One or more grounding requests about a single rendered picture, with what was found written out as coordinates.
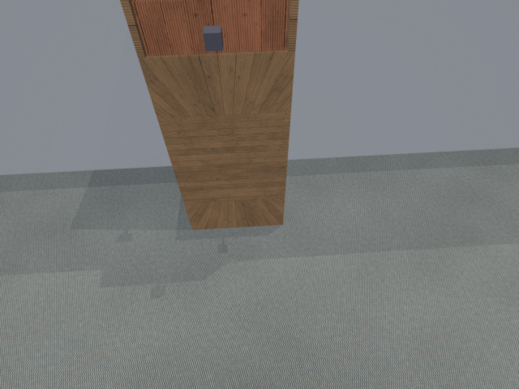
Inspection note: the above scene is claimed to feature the drawer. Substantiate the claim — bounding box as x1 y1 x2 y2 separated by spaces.
131 0 289 56

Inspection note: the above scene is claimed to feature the cabinet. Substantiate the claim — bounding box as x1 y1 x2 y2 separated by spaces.
120 0 299 230

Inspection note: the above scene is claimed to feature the handle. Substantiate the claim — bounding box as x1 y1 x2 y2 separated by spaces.
203 25 223 52

